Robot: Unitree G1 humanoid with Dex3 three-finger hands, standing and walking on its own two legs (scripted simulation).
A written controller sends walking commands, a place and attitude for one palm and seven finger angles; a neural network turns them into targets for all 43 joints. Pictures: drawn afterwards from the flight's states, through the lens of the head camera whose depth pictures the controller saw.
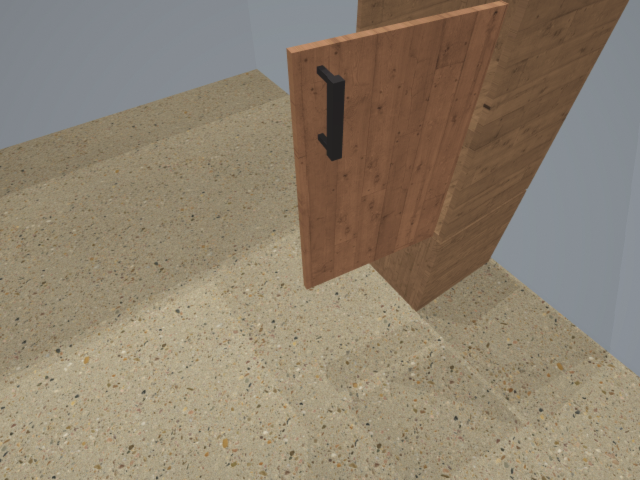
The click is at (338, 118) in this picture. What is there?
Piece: cupboard door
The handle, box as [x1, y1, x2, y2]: [317, 65, 344, 160]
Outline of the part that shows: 321,65 317,66 317,73 327,83 327,136 326,137 323,133 318,134 318,139 327,150 327,155 329,158 333,160 341,157 344,80 339,75 334,76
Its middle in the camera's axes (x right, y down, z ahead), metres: +0.01 -0.19 +0.59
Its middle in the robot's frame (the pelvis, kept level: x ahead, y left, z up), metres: +0.59 +0.02 +0.15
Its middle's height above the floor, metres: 0.93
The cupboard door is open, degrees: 82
